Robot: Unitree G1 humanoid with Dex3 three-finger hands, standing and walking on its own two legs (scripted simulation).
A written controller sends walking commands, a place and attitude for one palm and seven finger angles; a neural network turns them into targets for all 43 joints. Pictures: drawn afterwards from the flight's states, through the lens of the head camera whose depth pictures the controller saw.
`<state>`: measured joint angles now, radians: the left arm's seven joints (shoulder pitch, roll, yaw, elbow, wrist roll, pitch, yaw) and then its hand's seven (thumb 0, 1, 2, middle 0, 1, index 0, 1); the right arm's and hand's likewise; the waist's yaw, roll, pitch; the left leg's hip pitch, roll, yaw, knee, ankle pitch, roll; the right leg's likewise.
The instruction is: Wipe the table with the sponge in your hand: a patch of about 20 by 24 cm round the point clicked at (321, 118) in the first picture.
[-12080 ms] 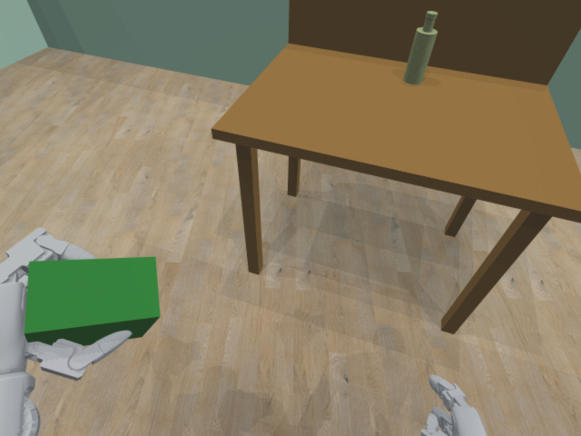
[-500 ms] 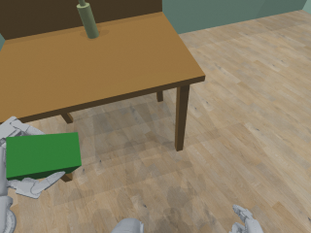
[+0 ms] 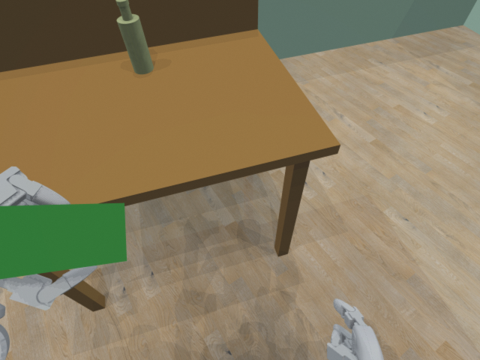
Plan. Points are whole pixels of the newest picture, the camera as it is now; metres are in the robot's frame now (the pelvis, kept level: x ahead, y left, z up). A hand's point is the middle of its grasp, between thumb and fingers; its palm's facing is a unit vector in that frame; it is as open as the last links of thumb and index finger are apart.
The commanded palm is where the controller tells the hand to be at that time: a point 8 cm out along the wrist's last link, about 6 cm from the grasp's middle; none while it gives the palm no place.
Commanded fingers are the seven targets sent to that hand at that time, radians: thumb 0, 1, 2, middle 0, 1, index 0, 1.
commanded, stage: take the last steps up to it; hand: left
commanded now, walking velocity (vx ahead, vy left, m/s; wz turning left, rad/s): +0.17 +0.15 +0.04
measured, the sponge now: (79, 238) +0.22 +0.20 +0.18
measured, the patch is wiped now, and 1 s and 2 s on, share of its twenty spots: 0.00 0.00 0.00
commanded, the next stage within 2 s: come to a stop and stand still in 0.16 s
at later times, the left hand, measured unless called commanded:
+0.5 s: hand (17, 187) +0.29 +0.31 +0.18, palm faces +0.40 -0.81 -0.43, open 10.0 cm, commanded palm +0.22 +0.34 +0.19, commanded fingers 0.00 0.10 1.30 -1.20 -1.60 -1.20 -1.60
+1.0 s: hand (36, 227) +0.24 +0.27 +0.16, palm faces +0.29 -0.89 -0.35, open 10.0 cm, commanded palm +0.19 +0.32 +0.19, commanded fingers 0.00 0.10 1.30 -1.20 -1.60 -1.20 -1.60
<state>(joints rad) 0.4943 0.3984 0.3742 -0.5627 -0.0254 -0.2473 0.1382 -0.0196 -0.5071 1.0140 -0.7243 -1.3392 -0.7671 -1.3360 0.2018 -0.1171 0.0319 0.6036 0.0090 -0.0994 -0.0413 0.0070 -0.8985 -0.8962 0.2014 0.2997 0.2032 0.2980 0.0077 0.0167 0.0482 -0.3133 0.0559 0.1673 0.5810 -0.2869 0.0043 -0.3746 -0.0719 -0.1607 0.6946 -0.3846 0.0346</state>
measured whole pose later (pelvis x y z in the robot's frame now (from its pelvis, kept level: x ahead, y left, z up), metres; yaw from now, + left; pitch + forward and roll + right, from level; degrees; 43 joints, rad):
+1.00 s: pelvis +0.02 +0.04 +0.01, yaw -2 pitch -3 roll -1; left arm 0.44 0.35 0.30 -0.48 -0.01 -0.20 0.09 -0.02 -0.51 1.02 -0.73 -1.34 -0.77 -1.34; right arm 0.26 -0.25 0.00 0.58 0.00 -0.13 -0.04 0.01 -0.90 -0.90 0.20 0.30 0.20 0.30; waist 0.01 -0.04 0.06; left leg -0.29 0.02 0.05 0.51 -0.20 0.03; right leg -0.22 0.04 -0.07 0.46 -0.22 -0.04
